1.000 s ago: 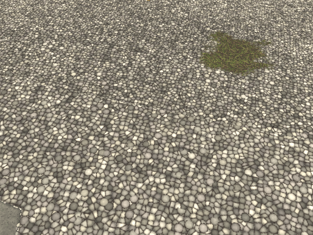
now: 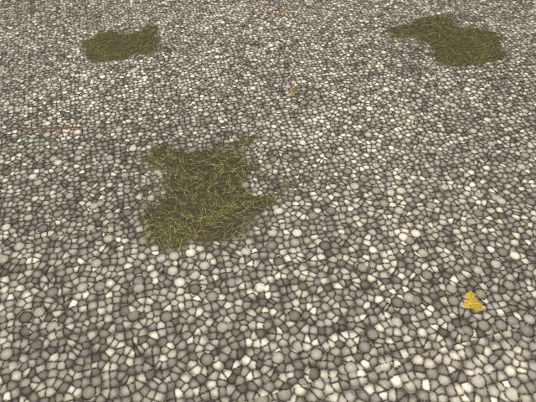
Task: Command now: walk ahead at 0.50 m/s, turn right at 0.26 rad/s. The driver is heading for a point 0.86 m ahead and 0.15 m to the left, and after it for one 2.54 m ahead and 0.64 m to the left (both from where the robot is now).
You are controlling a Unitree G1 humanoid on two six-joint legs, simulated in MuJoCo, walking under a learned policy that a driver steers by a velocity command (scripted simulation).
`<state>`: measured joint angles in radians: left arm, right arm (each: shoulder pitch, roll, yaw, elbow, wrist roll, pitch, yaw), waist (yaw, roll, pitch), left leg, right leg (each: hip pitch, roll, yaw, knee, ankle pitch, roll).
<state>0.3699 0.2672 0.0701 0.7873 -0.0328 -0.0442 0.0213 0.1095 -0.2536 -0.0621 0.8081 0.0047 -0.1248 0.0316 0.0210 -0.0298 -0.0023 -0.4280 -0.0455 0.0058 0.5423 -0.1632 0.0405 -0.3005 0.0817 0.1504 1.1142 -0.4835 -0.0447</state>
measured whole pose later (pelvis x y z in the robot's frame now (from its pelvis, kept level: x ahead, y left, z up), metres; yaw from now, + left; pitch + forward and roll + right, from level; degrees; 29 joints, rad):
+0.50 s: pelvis +0.26 -0.05 +0.00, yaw -1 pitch +3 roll +1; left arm 0.08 0.24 0.05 0.63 0.00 -0.09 -0.03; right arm 0.38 -0.28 -0.05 0.94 0.02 -0.05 0.00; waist -0.07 0.01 0.02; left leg -0.23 0.01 -0.05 0.95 -0.49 0.03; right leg -0.46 0.00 -0.05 0.56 -0.15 -0.05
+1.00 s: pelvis +0.49 +0.00 -0.03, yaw +14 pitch +1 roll -3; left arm 0.40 0.24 0.10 0.84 0.00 -0.09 0.06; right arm 0.12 -0.27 -0.10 0.77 0.02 -0.01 0.08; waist 0.07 0.04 0.01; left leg -0.66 0.09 -0.07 0.65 0.36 0.04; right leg 0.01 -0.10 -0.31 0.63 -0.62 0.08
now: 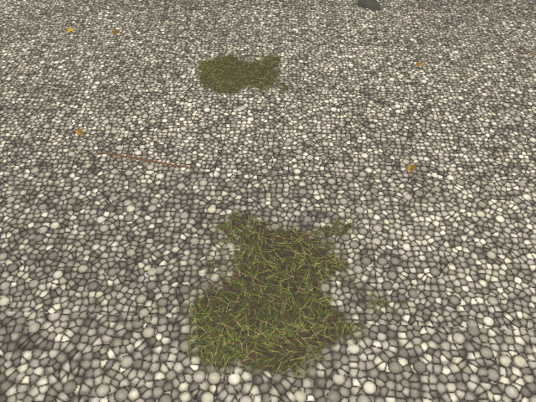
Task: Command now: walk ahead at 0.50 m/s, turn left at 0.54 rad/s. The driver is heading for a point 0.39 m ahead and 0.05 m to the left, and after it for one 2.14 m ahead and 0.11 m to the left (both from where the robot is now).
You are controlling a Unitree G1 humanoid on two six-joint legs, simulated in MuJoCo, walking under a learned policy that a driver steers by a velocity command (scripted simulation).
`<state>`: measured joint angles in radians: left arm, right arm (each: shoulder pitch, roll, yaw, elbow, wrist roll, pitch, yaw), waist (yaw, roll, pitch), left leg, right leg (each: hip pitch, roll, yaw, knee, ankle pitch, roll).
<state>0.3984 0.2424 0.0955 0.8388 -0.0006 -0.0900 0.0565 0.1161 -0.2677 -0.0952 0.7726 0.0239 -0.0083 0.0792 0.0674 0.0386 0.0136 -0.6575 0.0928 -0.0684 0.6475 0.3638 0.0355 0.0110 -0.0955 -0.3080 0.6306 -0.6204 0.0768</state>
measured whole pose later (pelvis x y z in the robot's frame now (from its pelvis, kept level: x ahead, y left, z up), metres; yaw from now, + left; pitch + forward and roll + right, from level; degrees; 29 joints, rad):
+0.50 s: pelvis +0.32 +0.06 -0.14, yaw +18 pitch +2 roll +1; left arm 0.09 0.24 0.04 0.70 0.00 -0.10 0.01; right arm 0.33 -0.23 -0.06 0.88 0.02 -0.03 -0.03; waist -0.05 -0.02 -0.02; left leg -0.16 -0.11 -0.15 0.60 -0.46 0.04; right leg -0.56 -0.03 0.04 0.62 -0.02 0.03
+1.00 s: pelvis +0.45 +0.09 -0.12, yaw +8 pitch +3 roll +0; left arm 0.23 0.30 0.09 0.75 -0.02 0.03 0.05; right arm 0.14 -0.23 -0.06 0.78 -0.02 0.00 -0.04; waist 0.02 -0.04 0.00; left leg -0.33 0.01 -0.01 0.48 -0.20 0.01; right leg -0.50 0.07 0.08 0.95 -0.49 0.01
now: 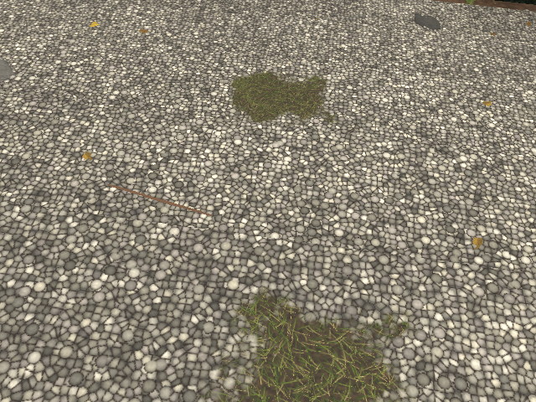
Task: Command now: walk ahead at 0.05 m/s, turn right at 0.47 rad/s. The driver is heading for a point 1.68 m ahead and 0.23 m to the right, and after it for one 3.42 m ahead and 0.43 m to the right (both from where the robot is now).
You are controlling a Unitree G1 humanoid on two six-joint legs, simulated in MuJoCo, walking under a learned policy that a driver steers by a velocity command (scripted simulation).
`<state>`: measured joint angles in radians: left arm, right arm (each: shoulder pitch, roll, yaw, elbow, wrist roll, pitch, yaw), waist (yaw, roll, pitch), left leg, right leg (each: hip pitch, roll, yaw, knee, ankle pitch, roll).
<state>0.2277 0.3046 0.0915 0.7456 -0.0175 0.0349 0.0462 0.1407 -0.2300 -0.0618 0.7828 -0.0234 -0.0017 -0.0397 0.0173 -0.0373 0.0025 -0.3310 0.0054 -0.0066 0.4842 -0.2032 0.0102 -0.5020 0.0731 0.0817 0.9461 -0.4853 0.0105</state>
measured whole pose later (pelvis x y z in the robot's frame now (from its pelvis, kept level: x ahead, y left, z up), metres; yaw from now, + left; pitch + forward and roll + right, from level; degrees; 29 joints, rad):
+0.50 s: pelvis +0.01 -0.05 +0.01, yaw -17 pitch +3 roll +2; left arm 0.20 0.29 0.07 0.63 -0.01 0.04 0.02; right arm 0.08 -0.32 -0.10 0.78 0.00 0.03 -0.05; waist 0.01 0.02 0.06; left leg -0.55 -0.02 -0.06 1.04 -0.38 -0.06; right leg -0.31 0.05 0.09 0.45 -0.19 -0.06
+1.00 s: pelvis +0.09 -0.05 +0.01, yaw -22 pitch +2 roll -1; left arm 0.17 0.32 0.07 0.66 -0.01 -0.03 -0.02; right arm 0.40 -0.27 -0.05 0.85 0.02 -0.04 -0.02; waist -0.07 -0.04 0.00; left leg -0.06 0.00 -0.04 0.30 -0.28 0.02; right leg -0.55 -0.04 0.04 0.75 -0.19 0.00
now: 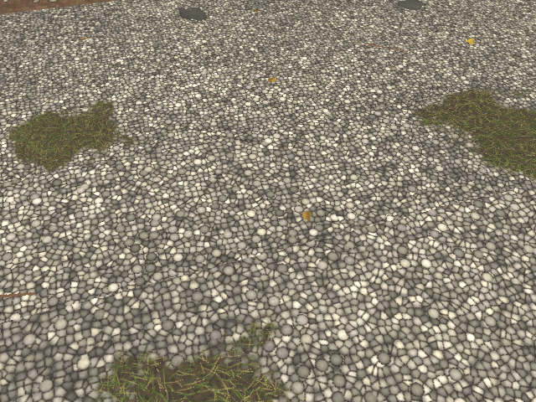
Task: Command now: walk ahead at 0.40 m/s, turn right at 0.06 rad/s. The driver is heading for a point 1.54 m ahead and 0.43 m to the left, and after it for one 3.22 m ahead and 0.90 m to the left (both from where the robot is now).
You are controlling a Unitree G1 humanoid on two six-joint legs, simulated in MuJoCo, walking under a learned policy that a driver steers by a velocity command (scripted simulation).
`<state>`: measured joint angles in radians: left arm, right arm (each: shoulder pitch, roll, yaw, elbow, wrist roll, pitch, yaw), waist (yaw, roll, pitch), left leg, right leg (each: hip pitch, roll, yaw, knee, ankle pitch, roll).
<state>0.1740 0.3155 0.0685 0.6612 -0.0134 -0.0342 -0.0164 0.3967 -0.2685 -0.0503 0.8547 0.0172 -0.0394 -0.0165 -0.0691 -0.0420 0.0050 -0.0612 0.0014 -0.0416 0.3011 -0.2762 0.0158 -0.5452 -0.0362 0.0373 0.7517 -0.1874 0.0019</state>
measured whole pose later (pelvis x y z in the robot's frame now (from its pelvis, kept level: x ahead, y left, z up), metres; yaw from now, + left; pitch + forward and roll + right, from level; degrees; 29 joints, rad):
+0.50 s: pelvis +0.23 -0.04 -0.02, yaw +9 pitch +1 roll -2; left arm 0.41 0.26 0.07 0.82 -0.01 -0.11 0.03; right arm 0.17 -0.31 -0.09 0.75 0.01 -0.04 0.04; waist 0.04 0.05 0.02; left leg -0.71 0.06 -0.13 0.74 0.30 0.05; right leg -0.03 0.01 -0.18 0.42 -0.40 -0.02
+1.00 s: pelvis +0.53 +0.08 -0.18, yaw +27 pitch +3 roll +2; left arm 0.16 0.26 0.04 0.67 0.01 -0.10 0.02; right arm 0.29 -0.23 -0.05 0.82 0.01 -0.03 0.00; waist -0.03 -0.03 0.06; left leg -0.29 -0.17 -0.09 0.54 -0.28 0.09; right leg -0.69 -0.12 0.11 0.89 -0.17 0.10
